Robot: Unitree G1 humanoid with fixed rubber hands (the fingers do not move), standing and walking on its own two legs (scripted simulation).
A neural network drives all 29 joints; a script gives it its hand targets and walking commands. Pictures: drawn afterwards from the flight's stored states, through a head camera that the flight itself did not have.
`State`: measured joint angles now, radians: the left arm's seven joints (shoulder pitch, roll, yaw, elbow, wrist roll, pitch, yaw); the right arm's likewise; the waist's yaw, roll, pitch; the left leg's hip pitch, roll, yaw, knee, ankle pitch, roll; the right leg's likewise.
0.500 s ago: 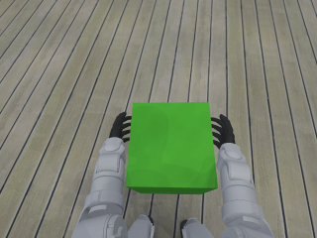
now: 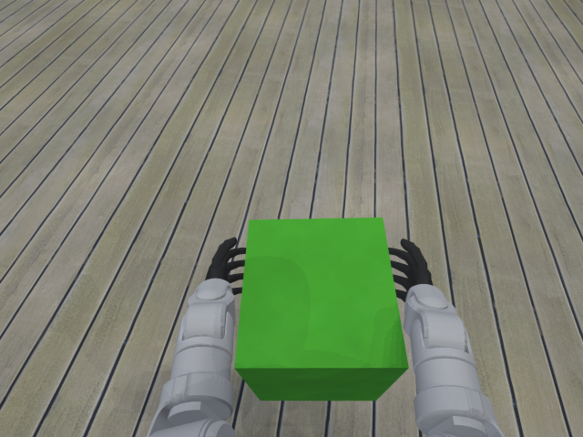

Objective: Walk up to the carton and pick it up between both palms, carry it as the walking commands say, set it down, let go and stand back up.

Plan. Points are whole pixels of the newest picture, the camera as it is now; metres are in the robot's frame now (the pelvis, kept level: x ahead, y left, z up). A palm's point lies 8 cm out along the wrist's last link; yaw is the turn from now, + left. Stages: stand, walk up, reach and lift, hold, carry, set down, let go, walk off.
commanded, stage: reach and lift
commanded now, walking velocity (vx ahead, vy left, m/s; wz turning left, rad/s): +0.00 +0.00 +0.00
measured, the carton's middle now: (316, 316) +0.31 -0.01 -0.08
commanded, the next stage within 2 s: hold in 1.48 s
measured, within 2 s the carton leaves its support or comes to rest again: neither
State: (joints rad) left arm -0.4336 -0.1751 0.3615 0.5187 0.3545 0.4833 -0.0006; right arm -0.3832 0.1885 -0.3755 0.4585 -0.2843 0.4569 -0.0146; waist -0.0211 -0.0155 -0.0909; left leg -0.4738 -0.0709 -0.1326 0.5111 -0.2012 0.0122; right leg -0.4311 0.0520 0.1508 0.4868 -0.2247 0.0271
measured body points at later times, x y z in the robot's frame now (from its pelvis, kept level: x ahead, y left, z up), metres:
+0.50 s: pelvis +0.00 +0.00 +0.01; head -0.06 +0.01 +0.46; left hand +0.32 +0.13 +0.06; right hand +0.31 -0.16 +0.06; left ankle +0.02 +0.11 -0.73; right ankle +0.01 -0.14 -0.73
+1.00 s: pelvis +0.00 +0.00 +0.01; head -0.05 +0.00 +0.46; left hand +0.32 +0.14 +0.06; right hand +0.31 -0.16 +0.06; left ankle +0.02 +0.11 -0.73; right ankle +0.01 -0.14 -0.73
